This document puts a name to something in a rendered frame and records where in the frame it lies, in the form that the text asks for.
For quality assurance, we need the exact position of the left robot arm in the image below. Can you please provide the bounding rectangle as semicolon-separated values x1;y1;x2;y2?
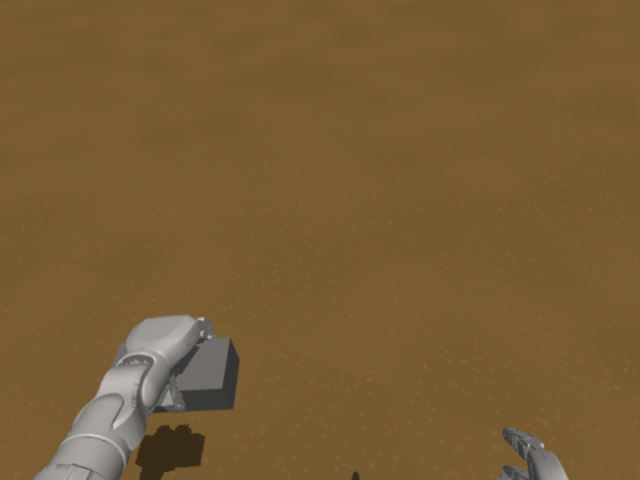
33;349;171;480

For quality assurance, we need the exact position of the carton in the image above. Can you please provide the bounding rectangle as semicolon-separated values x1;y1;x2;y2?
111;337;240;413

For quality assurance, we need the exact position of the left robot hand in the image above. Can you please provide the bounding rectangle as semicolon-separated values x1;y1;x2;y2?
125;315;216;413

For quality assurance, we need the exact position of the right robot hand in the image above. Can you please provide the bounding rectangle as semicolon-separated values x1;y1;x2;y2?
494;427;569;480

